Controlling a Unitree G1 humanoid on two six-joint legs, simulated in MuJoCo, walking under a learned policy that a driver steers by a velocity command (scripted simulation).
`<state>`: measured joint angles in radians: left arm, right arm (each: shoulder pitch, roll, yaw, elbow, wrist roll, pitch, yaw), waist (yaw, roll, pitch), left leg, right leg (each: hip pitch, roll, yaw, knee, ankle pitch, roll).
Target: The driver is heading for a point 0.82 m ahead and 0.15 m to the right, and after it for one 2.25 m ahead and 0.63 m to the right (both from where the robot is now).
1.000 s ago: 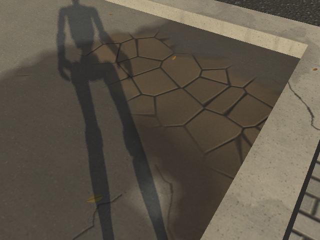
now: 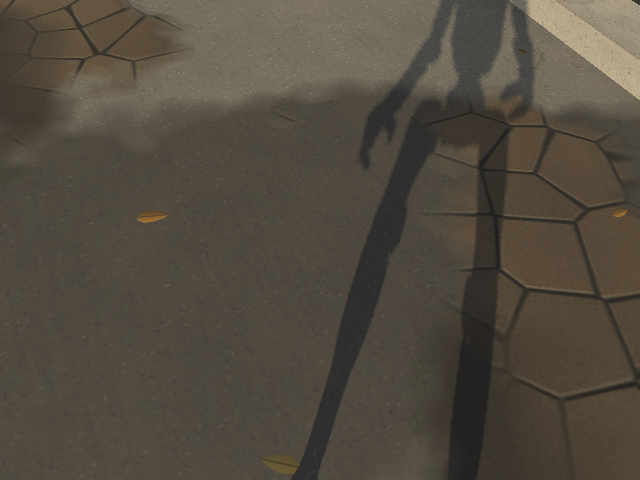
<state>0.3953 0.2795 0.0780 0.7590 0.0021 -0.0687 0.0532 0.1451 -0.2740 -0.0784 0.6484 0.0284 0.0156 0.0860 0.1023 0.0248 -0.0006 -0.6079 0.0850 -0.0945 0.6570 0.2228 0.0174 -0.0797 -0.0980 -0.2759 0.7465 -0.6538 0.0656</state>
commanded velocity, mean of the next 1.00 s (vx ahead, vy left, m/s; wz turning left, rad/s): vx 0.50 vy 0.00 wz -0.33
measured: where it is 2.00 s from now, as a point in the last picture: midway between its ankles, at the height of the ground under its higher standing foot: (472, 279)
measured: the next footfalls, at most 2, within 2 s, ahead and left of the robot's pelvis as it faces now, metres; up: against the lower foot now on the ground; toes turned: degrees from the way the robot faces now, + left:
left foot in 0.10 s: +0.21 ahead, +0.17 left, -0.13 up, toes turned +3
right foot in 0.56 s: +0.49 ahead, -0.11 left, -0.13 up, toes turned -13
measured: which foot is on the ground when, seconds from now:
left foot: up 0.00-0.08, down 0.10-0.56, up 0.58-1.00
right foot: down 0.00-0.10, up 0.12-0.54, down 0.56-1.00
